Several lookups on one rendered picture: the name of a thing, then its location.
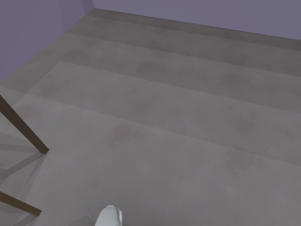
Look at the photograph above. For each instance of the robot left thigh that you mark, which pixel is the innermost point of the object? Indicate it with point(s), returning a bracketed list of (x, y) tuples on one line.
[(110, 216)]

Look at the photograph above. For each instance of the table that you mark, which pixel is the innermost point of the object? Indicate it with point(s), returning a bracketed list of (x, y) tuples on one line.
[(16, 120)]

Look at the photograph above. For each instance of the chair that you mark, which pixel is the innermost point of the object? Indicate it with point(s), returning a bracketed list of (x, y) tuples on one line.
[(5, 198)]

